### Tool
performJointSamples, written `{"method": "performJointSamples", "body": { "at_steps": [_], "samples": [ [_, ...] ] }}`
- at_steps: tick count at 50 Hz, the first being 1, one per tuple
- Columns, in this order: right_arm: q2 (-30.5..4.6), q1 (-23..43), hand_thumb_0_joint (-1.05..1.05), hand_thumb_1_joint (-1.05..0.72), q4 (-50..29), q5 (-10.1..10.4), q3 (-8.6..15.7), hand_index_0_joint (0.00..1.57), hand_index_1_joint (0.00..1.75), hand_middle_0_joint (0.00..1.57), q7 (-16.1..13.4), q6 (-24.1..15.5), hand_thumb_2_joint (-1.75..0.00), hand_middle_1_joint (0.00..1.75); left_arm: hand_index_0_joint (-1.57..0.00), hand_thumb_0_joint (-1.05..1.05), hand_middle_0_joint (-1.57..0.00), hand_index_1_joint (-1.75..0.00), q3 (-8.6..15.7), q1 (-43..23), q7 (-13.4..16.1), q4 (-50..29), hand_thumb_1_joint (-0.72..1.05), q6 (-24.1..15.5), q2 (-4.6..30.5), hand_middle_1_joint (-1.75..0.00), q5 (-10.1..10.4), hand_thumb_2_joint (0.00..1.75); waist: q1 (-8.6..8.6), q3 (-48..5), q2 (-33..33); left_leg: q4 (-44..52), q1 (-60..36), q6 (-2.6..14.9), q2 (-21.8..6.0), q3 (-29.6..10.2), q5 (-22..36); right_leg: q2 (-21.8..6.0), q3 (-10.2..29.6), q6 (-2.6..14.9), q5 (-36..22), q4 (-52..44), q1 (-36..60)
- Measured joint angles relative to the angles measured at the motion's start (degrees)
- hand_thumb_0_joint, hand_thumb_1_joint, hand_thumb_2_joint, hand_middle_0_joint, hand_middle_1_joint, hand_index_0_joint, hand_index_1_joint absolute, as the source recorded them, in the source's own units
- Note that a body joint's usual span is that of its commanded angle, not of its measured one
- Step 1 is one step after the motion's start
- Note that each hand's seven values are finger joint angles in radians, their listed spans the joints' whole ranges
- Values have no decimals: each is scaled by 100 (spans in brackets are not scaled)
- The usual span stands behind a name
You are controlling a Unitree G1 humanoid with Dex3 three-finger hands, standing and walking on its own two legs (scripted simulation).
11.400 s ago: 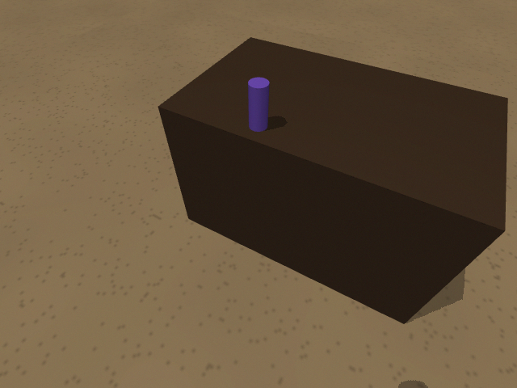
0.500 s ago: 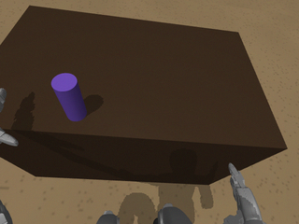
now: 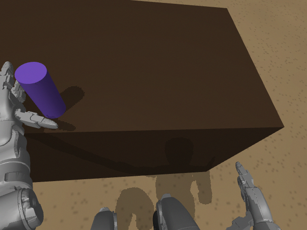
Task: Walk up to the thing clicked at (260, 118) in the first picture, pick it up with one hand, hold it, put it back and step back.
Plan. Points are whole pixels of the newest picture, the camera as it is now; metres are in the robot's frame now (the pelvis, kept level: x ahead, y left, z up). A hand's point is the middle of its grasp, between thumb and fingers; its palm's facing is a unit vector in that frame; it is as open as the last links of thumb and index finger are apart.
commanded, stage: close in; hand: left
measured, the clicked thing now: (44, 93) +0.47 +0.22 +0.05
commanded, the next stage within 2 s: rest palm in 0.14 s
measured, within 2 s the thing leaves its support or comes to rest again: leaves its support in 1.56 s
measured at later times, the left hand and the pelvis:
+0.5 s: hand (50, 94) +0.47 +0.21 +0.03, palm faces +0.17 -0.99 +0.01, open 17.1 cm; pelvis +0.00 +0.00 +0.00, yaw +0 degrees
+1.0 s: hand (44, 92) +0.48 +0.22 +0.04, palm faces +0.18 -0.98 +0.00, open 10.0 cm; pelvis +0.00 +0.00 +0.00, yaw +0 degrees
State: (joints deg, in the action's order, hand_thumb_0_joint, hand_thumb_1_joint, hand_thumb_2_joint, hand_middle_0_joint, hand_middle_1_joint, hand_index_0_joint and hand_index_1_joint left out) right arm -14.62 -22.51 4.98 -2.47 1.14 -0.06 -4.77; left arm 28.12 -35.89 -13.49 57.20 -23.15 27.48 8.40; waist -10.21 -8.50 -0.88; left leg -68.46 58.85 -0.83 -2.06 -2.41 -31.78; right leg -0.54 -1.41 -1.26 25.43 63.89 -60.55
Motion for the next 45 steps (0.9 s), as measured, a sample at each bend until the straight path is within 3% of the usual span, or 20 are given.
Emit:
{"method": "performJointSamples", "body": {
  "at_steps": [6, 21, 28, 35, 45],
  "samples": [
    [-33, -93, -1, 53, -288, 41, 49, 6, 5, 6, 22, 35, -5, 5, -7, -1, -7, -2, -152, -43, 189, -38, -52, -45, -123, -3, -21, 1, 44, 72, -59, 41, -67, -4, 27, 5, 29, -26, 6, 6, 3, 10, 49],
    [29, -144, -1, 52, -383, -9, 83, 5, 5, 5, 128, 260, -5, 5, -10, -1, -10, -2, -436, -263, 654, -66, -58, -73, -315, -2, -226, 1, -33, 84, -40, 26, -24, -10, 9, -30, 10, -8, -27, 10, 5, -19, 34],
    [54, -146, -1, 52, -540, 6, 68, 6, 5, 6, 151, 369, -5, 5, -29, -1, -28, -16, -364, -254, 798, -24, -57, -98, -319, -16, -270, 7, -34, 61, -27, 40, -56, 6, 15, 10, -13, -13, 12, -7, 27, -14, 45],
    [19, -182, -1, 51, -555, 11, 94, 5, 5, 5, 175, 418, -4, 5, -48, -1, -48, -31, -498, -270, 778, -64, -49, -109, -370, -32, -271, 16, 9, 54, -38, 74, -89, 1, 19, -5, -6, -17, -4, -6, 21, -61, 92],
    [35, -165, -1, 51, -543, 33, 93, 5, 5, 5, 171, 512, -4, 5, -72, -1, -72, -54, -333, -236, 777, -107, -32, -94, -233, -54, -271, 36, 1, 109, -55, 117, -142, -7, 15, 3, 22, -11, 4, 3, 1, -83, 130]
  ]
}}
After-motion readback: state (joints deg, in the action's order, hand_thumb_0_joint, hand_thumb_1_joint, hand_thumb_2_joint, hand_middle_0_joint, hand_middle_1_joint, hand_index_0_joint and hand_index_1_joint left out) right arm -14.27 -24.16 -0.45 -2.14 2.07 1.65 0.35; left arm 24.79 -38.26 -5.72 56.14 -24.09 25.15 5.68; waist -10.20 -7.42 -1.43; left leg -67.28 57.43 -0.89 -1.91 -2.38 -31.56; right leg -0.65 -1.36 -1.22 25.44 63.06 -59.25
